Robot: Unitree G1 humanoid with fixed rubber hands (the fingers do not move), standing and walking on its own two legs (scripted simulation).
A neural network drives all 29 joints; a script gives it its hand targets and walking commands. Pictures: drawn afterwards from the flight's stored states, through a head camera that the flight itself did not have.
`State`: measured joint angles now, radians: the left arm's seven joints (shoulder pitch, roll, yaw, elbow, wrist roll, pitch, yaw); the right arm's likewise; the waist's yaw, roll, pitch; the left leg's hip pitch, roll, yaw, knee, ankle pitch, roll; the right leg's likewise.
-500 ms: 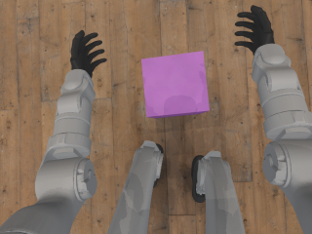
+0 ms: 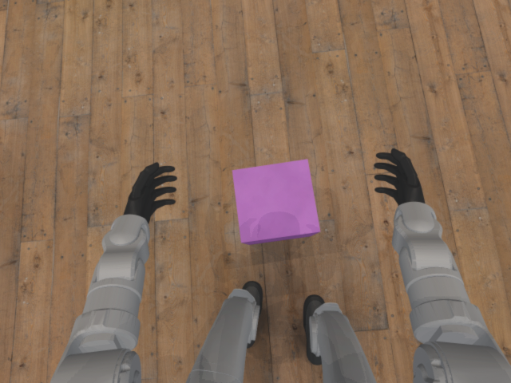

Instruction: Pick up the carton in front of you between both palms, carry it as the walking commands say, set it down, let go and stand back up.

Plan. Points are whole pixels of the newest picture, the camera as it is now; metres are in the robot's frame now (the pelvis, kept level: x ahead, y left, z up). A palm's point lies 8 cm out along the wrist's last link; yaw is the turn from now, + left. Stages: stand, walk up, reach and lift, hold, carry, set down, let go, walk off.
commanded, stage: let go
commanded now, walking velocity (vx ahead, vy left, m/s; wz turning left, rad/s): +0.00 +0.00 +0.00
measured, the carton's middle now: (275, 206) +0.43 +0.05 -0.57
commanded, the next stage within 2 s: stand in 1.00 s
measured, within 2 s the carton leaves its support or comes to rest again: neither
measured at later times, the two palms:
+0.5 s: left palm (97, 301) +0.21 +0.23 +0.01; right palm (499, 301) +0.26 -0.22 -0.01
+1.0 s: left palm (96, 308) +0.21 +0.23 +0.02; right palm out of the picture +0.21 -0.24 +0.01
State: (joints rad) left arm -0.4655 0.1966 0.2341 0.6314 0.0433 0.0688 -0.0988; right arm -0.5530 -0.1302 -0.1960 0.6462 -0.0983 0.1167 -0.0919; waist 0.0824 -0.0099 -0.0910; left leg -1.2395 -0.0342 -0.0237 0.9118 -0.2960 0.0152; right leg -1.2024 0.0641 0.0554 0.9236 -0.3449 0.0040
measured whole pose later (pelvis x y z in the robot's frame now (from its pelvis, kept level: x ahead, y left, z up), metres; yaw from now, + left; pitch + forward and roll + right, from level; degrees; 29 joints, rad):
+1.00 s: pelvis +0.05 -0.01 +0.07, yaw +2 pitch -6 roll +0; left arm 0.20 0.23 0.03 0.39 0.02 0.23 -0.03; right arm 0.23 -0.21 -0.03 0.45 0.01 0.11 0.03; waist 0.00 0.00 0.10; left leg -0.12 -0.04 -0.06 0.48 -0.27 0.00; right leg -0.07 0.04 0.03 0.48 -0.32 -0.03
